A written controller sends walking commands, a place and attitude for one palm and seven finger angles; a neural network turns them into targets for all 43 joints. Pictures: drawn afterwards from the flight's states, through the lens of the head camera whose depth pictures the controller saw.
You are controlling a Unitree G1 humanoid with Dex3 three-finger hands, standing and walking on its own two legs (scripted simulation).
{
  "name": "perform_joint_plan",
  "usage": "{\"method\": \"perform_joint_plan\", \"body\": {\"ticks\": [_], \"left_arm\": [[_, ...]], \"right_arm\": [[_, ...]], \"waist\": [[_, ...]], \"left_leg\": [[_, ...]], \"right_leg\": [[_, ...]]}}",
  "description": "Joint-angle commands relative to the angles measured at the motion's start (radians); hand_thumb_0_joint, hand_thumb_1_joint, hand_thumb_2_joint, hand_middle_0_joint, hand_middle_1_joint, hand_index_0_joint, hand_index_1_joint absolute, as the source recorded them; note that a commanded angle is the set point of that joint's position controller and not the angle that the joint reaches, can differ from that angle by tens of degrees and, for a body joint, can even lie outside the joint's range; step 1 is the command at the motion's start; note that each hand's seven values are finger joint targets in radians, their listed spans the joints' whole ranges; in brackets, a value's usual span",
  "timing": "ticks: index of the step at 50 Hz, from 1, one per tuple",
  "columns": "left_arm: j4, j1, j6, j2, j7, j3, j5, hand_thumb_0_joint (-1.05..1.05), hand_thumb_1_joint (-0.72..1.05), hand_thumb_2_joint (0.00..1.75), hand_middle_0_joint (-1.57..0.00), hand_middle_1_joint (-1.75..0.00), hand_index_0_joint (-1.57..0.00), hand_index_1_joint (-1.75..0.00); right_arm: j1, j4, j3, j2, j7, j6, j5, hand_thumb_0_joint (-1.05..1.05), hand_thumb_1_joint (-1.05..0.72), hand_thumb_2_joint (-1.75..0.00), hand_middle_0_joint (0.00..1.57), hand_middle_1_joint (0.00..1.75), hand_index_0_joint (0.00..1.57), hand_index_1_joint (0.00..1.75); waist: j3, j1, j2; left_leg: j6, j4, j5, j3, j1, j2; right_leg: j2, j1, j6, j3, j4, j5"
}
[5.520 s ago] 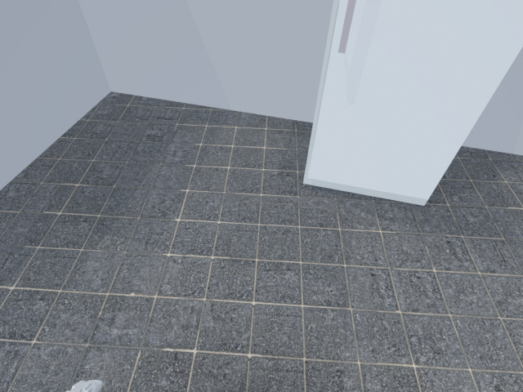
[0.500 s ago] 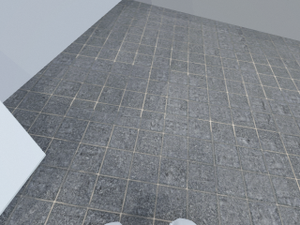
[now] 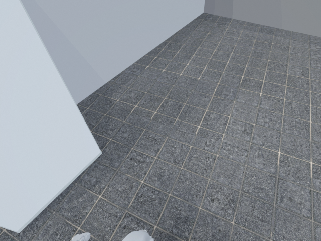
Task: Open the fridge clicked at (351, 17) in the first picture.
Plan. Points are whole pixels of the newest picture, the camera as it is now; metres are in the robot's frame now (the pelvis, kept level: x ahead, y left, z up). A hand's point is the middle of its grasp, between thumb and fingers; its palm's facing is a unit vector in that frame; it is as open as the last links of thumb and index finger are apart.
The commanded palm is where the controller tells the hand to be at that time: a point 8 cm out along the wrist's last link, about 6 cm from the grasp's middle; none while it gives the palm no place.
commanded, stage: turn to face it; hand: left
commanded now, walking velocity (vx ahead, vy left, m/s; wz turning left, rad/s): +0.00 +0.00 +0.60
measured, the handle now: out of the picture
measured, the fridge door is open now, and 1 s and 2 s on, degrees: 0 0 0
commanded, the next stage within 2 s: take the last steps up to it in 1.58 s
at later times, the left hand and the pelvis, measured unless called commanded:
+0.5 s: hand out of the picture -0.04 +0.27 -0.17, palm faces +0.36 -0.89 -0.27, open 7.4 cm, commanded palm none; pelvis -0.02 +0.04 +0.00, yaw +19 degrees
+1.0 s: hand out of the picture -0.06 +0.22 -0.14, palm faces +0.58 -0.77 -0.27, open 7.4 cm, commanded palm none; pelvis -0.01 +0.01 +0.00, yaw +38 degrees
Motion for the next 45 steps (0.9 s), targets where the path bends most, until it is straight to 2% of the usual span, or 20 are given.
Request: {"method": "perform_joint_plan", "body": {"ticks": [1, 5, 11, 13, 15, 16, 17, 18, 19, 21, 23, 29, 33, 35, 36, 37, 38, 39, 42, 45], "left_arm": [[-0.087, -0.068, -0.033, 0.175, 0.011, 0.044, 0.006, 0.00, 0.90, 0.90, -0.20, -0.30, -0.20, -0.30], [-0.042, 0.048, -0.031, 0.202, 0.010, 0.048, 0.009, 0.00, 0.90, 0.90, -0.20, -0.30, -0.20, -0.30], [-0.013, 0.097, -0.021, 0.260, 0.006, 0.067, 0.015, 0.00, 0.90, 0.90, -0.20, -0.30, -0.20, -0.30], [-0.006, 0.088, -0.016, 0.266, 0.004, 0.072, 0.013, 0.00, 0.90, 0.90, -0.20, -0.30, -0.20, -0.30], [-0.007, 0.073, -0.008, 0.251, -0.001, 0.073, -0.001, 0.00, 0.90, 0.90, -0.20, -0.30, -0.20, -0.30], [-0.034, 0.080, -0.002, 0.204, -0.008, 0.071, -0.008, 0.00, 0.90, 0.90, -0.20, -0.30, -0.20, -0.30], [-0.085, 0.017, -0.001, 0.143, -0.011, 0.045, -0.005, 0.00, 0.90, 0.90, -0.20, -0.30, -0.20, -0.30], [-0.091, -0.059, 0.012, 0.158, -0.001, 0.045, 0.003, 0.00, 0.90, 0.90, -0.20, -0.30, -0.20, -0.30], [-0.083, -0.080, 0.010, 0.149, -0.001, 0.049, -0.004, 0.00, 0.90, 0.90, -0.20, -0.30, -0.20, -0.30], [-0.050, -0.046, 0.008, 0.162, -0.013, 0.059, -0.004, 0.00, 0.90, 0.90, -0.20, -0.30, -0.20, -0.30], [-0.033, -0.010, 0.011, 0.160, -0.018, 0.059, -0.003, 0.00, 0.90, 0.90, -0.20, -0.30, -0.20, -0.30], [-0.064, -0.061, 0.007, 0.153, -0.011, 0.052, -0.006, 0.00, 0.90, 0.90, -0.20, -0.30, -0.20, -0.30], [-0.073, -0.021, -0.002, 0.144, -0.005, 0.046, -0.013, 0.00, 0.90, 0.90, -0.20, -0.30, -0.20, -0.30], [-0.062, 0.039, -0.013, 0.158, -0.001, 0.049, -0.014, 0.00, 0.90, 0.90, -0.20, -0.30, -0.20, -0.30], [-0.057, 0.081, -0.023, 0.186, 0.003, 0.056, -0.010, 0.00, 0.90, 0.90, -0.20, -0.30, -0.20, -0.30], [-0.058, 0.107, -0.034, 0.273, 0.012, 0.074, 0.008, 0.00, 0.90, 0.90, -0.20, -0.30, -0.20, -0.30], [-0.073, 0.089, -0.029, 0.318, 0.010, 0.073, 0.009, 0.00, 0.90, 0.90, -0.20, -0.30, -0.20, -0.30], [-0.076, 0.063, -0.030, 0.281, 0.017, 0.078, 0.003, 0.00, 0.90, 0.90, -0.20, -0.30, -0.20, -0.30], [-0.097, -0.058, -0.031, 0.198, 0.011, 0.047, 0.004, 0.00, 0.90, 0.90, -0.20, -0.30, -0.20, -0.30], [-0.082, -0.019, -0.033, 0.198, 0.012, 0.045, 0.009, 0.00, 0.90, 0.90, -0.20, -0.30, -0.20, -0.30]], "right_arm": [[-0.003, -0.075, -0.013, -0.059, 0.012, -0.021, -0.001, 0.00, -0.90, -0.90, 0.20, 0.30, 0.20, 0.30], [-0.081, -0.087, -0.003, -0.049, 0.012, -0.018, 0.004, 0.00, -0.90, -0.90, 0.20, 0.30, 0.20, 0.30], [-0.133, -0.101, 0.020, -0.033, 0.010, -0.035, 0.015, 0.00, -0.90, -0.90, 0.20, 0.30, 0.20, 0.30], [-0.092, -0.095, 0.020, -0.040, 0.006, -0.043, 0.016, 0.00, -0.90, -0.90, 0.20, 0.30, 0.20, 0.30], [-0.008, -0.076, 0.008, -0.084, 0.005, -0.054, 0.012, 0.00, -0.90, -0.90, 0.20, 0.30, 0.20, 0.30], [0.046, -0.071, -0.018, -0.193, 0.000, -0.065, 0.004, 0.00, -0.90, -0.90, 0.20, 0.30, 0.20, 0.30], [0.112, -0.057, -0.037, -0.278, -0.006, -0.062, 0.010, 0.00, -0.90, -0.90, 0.20, 0.30, 0.20, 0.30], [0.161, -0.023, -0.034, -0.254, -0.019, -0.065, 0.009, 0.00, -0.90, -0.90, 0.20, 0.30, 0.20, 0.30], [0.119, -0.030, -0.030, -0.241, -0.030, -0.065, 0.008, 0.00, -0.90, -0.90, 0.20, 0.30, 0.20, 0.30], [-0.021, -0.070, -0.007, -0.173, -0.032, -0.067, 0.003, 0.00, -0.90, -0.90, 0.20, 0.30, 0.20, 0.30], [-0.058, -0.084, -0.001, -0.161, -0.029, -0.070, 0.003, 0.00, -0.90, -0.90, 0.20, 0.30, 0.20, 0.30], [-0.013, -0.074, -0.011, -0.170, -0.026, -0.062, 0.002, 0.00, -0.90, -0.90, 0.20, 0.30, 0.20, 0.30], [-0.045, -0.091, -0.018, -0.175, -0.024, -0.054, 0.000, 0.00, -0.90, -0.90, 0.20, 0.30, 0.20, 0.30], [-0.068, -0.101, -0.020, -0.162, -0.022, -0.051, 0.005, 0.00, -0.90, -0.90, 0.20, 0.30, 0.20, 0.30], [-0.069, -0.108, -0.018, -0.138, -0.019, -0.052, 0.012, 0.00, -0.90, -0.90, 0.20, 0.30, 0.20, 0.30], [-0.043, -0.124, -0.007, -0.067, -0.013, -0.054, 0.020, 0.00, -0.90, -0.90, 0.20, 0.30, 0.20, 0.30], [-0.039, -0.144, -0.008, -0.061, -0.014, -0.052, 0.012, 0.00, -0.90, -0.90, 0.20, 0.30, 0.20, 0.30], [-0.051, -0.131, -0.016, -0.094, -0.015, -0.037, 0.005, 0.00, -0.90, -0.90, 0.20, 0.30, 0.20, 0.30], [-0.033, -0.084, -0.011, -0.074, 0.006, -0.022, 0.001, 0.00, -0.90, -0.90, 0.20, 0.30, 0.20, 0.30], [-0.047, -0.077, 0.000, -0.055, 0.012, -0.018, 0.005, 0.00, -0.90, -0.90, 0.20, 0.30, 0.20, 0.30]], "waist": [[0.044, -0.014, -0.219], [0.010, 0.046, -0.230], [-0.060, 0.082, -0.295], [-0.084, 0.063, -0.302], [-0.122, 0.010, -0.191], [-0.166, -0.021, 0.058], [-0.150, -0.059, 0.263], [-0.158, -0.087, 0.183], [-0.134, -0.065, 0.197], [-0.051, -0.007, 0.120], [-0.050, 0.012, 0.101], [-0.072, -0.016, 0.100], [-0.086, 0.009, 0.126], [-0.096, 0.043, 0.092], [-0.107, 0.066, 0.021], [-0.130, 0.070, -0.239], [-0.113, 0.065, -0.333], [-0.101, 0.064, -0.320], [0.018, 0.001, -0.213], [0.003, 0.019, -0.246]], "left_leg": [[-0.040, 0.252, 0.053, 0.044, -0.078, 0.079], [-0.061, 0.113, 0.005, 0.089, -0.060, 0.090], [-0.044, -0.185, -0.066, 0.164, 0.069, 0.083], [-0.031, -0.317, -0.008, 0.190, 0.153, 0.074], [-0.008, -0.552, 0.216, 0.170, 0.359, 0.085], [0.084, -0.591, 0.482, -0.101, 0.556, 0.287], [0.219, -0.595, 0.861, -0.311, 0.598, 0.491], [0.242, -0.586, 0.808, -0.302, 0.554, 0.476], [0.236, -0.584, 0.711, -0.275, 0.511, 0.434], [0.185, -0.603, 0.587, -0.157, 0.387, 0.325], [0.168, -0.616, 0.548, -0.122, 0.355, 0.277], [0.199, -0.606, 0.531, -0.227, 0.398, 0.275], [0.189, -0.551, 0.595, -0.276, 0.331, 0.251], [0.152, -0.492, 0.551, -0.275, 0.245, 0.211], [0.107, -0.419, 0.434, -0.247, 0.164, 0.165], [0.025, -0.213, 0.128, -0.097, -0.021, 0.033], [-0.012, 0.002, -0.204, -0.004, -0.078, -0.026], [-0.005, 0.151, -0.190, -0.047, -0.056, 0.023], [-0.028, 0.298, -0.009, 0.002, -0.054, 0.068], [-0.047, 0.197, -0.003, 0.054, -0.027, 0.077]], "right_leg": [[-0.259, -0.020, -0.083, 0.109, -0.267, 0.175], [-0.287, 0.110, -0.102, 0.063, -0.232, 0.313], [-0.335, 0.194, -0.118, 0.008, -0.141, 0.508], [-0.334, 0.181, -0.090, -0.027, -0.081, 0.533], [-0.297, 0.075, -0.012, -0.100, 0.084, 0.437], [-0.196, -0.170, 0.063, -0.141, 0.289, 0.139], [-0.105, -0.374, 0.108, -0.096, 0.473, -0.383], [-0.104, -0.383, 0.095, 0.013, 0.574, -0.347], [-0.104, -0.401, 0.096, 0.042, 0.615, -0.289], [-0.097, -0.349, 0.098, 0.055, 0.610, -0.152], [-0.076, -0.294, 0.101, 0.050, 0.549, -0.111], [-0.028, -0.255, 0.102, 0.057, 0.364, -0.135], [0.016, -0.107, 0.088, 0.046, 0.171, -0.111], [0.025, 0.039, 0.081, 0.036, -0.018, 0.019], [-0.024, 0.153, 0.071, 0.074, -0.162, 0.103], [-0.271, 0.286, -0.007, 0.321, -0.265, 0.158], [-0.457, 0.214, -0.124, 0.436, -0.274, 0.272], [-0.446, 0.129, -0.154, 0.406, -0.277, 0.244], [-0.291, 0.013, -0.110, 0.164, -0.241, 0.234], [-0.274, 0.061, -0.100, 0.074, -0.224, 0.321]]}}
